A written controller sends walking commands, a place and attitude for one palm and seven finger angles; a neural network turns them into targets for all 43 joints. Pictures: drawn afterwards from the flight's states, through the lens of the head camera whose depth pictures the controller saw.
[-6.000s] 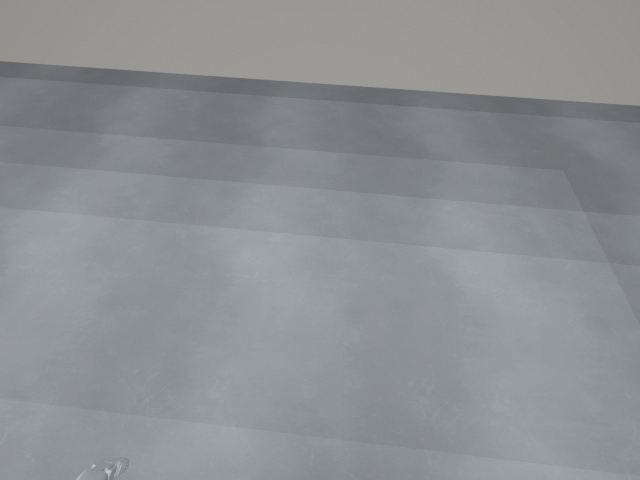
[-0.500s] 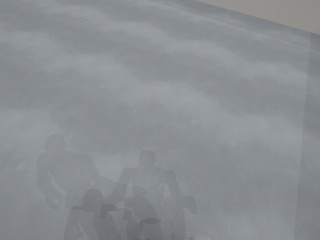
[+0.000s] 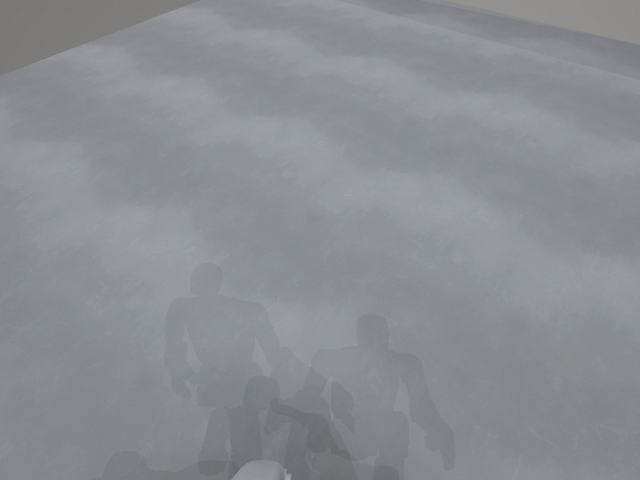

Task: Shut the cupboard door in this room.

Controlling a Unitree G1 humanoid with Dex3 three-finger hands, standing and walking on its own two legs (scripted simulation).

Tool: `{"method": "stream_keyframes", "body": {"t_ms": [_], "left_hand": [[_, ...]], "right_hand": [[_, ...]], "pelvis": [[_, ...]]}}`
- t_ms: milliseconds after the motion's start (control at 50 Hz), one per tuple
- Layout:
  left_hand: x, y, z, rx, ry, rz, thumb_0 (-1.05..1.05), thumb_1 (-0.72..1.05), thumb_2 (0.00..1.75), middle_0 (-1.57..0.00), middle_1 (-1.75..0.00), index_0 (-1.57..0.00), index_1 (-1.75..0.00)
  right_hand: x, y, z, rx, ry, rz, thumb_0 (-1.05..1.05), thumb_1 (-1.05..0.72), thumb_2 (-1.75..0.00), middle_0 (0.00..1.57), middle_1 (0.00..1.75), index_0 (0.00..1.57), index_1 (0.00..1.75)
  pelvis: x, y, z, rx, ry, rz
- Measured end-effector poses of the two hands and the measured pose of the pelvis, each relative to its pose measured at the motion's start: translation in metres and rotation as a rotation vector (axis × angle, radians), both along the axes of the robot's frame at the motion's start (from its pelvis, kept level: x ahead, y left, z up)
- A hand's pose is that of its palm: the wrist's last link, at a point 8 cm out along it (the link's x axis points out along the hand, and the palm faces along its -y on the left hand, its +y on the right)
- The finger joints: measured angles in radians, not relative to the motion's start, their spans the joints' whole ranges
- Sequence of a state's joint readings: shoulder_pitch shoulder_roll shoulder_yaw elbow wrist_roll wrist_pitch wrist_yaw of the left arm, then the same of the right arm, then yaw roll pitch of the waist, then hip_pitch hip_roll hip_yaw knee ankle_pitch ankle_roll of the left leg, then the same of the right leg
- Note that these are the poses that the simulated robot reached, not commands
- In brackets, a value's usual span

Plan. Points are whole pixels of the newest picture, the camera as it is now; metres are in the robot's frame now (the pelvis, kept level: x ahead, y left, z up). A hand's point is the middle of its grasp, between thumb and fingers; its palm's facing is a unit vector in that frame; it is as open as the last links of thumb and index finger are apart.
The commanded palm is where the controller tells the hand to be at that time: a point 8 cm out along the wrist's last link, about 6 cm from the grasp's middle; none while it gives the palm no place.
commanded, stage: turn or walk to find it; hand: left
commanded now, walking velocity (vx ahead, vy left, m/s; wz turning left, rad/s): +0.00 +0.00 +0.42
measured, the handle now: out of the picture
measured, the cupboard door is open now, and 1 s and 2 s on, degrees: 92 92 92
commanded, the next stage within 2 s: none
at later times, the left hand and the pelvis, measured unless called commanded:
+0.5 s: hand out of the picture +0.00 +0.28 -0.17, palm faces +0.22 -0.94 -0.25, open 7.4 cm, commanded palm none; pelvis -0.03 +0.06 +0.00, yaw +11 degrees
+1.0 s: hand out of the picture -0.08 +0.23 -0.16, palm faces +0.42 -0.88 -0.24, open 7.4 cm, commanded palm none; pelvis -0.06 +0.03 +0.00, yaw +26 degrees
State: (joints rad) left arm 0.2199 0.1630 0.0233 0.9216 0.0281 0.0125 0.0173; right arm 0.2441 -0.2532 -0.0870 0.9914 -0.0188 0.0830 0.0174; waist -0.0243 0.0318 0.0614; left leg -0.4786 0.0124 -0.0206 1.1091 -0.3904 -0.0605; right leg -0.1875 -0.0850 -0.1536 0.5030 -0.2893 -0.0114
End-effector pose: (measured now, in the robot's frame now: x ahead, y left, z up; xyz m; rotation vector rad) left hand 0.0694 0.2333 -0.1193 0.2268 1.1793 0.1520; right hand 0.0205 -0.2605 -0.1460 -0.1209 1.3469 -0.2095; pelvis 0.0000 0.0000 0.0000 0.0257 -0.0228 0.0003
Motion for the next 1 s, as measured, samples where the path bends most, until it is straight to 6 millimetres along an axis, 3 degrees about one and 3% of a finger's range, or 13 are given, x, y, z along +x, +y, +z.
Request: {"method": "stream_keyframes", "body": {"t_ms": [100,200,260,320,420,540,680,860,1000], "left_hand": [[-0.040,0.019,-0.013,-0.020,0.061,0.077,0.00,0.90,0.90,-0.21,-0.30,-0.21,-0.30],[-0.084,0.054,-0.038,-0.041,0.131,0.167,0.00,0.90,0.90,-0.21,-0.30,-0.21,-0.30],[-0.103,0.073,-0.043,-0.034,0.186,0.199,0.00,0.90,0.90,-0.20,-0.30,-0.21,-0.29],[-0.107,0.085,-0.036,-0.033,0.190,0.220,0.00,0.91,0.90,-0.20,-0.30,-0.20,-0.29],[-0.099,0.095,-0.023,-0.025,0.119,0.237,0.00,0.91,0.90,-0.20,-0.30,-0.20,-0.29],[-0.077,0.089,-0.011,-0.012,0.020,0.246,0.00,0.91,0.90,-0.20,-0.30,-0.20,-0.29],[-0.064,0.061,-0.003,0.018,-0.084,0.252,0.00,0.91,0.90,-0.20,-0.30,-0.20,-0.29],[-0.120,0.033,0.003,0.014,-0.029,0.352,0.00,0.90,0.90,-0.20,-0.30,-0.21,-0.29],[-0.178,0.036,-0.013,-0.023,0.040,0.457,0.00,0.90,0.90,-0.21,-0.30,-0.21,-0.30]], "right_hand": [[0.024,0.012,0.005,-0.028,0.000,0.085,0.01,-0.91,-0.90,0.19,0.30,0.20,0.30],[0.063,0.042,0.008,-0.071,-0.088,0.187,0.01,-0.91,-0.90,0.19,0.30,0.20,0.30],[0.078,0.062,0.017,-0.076,-0.148,0.224,0.01,-0.91,-0.90,0.19,0.30,0.20,0.30],[0.084,0.078,0.026,-0.075,-0.173,0.251,0.01,-0.90,-0.90,0.20,0.30,0.20,0.30],[0.084,0.095,0.030,-0.049,-0.175,0.282,0.01,-0.90,-0.89,0.20,0.30,0.20,0.30],[0.067,0.094,0.020,-0.018,-0.135,0.292,0.00,-0.90,-0.89,0.20,0.30,0.20,0.30],[0.044,0.066,-0.004,0.019,-0.063,0.294,0.01,-0.90,-0.89,0.20,0.30,0.20,0.30],[0.043,0.044,-0.004,0.012,-0.002,0.360,0.01,-0.90,-0.90,0.20,0.30,0.20,0.30],[0.061,0.065,0.004,-0.028,0.003,0.469,0.01,-0.91,-0.90,0.19,0.30,0.20,0.30]], "pelvis": [[-0.005,0.013,-0.003,-0.004,0.004,0.051],[-0.012,0.038,-0.016,-0.029,0.009,0.101],[-0.017,0.048,-0.015,-0.026,0.004,0.100],[-0.020,0.054,-0.007,-0.040,0.006,0.121],[-0.024,0.060,0.001,-0.050,0.011,0.160],[-0.031,0.054,0.001,-0.047,0.011,0.213],[-0.037,0.029,-0.009,-0.018,0.021,0.274],[-0.046,0.017,-0.002,-0.005,-0.002,0.373],[-0.058,0.029,-0.004,-0.008,0.005,0.445]]}}
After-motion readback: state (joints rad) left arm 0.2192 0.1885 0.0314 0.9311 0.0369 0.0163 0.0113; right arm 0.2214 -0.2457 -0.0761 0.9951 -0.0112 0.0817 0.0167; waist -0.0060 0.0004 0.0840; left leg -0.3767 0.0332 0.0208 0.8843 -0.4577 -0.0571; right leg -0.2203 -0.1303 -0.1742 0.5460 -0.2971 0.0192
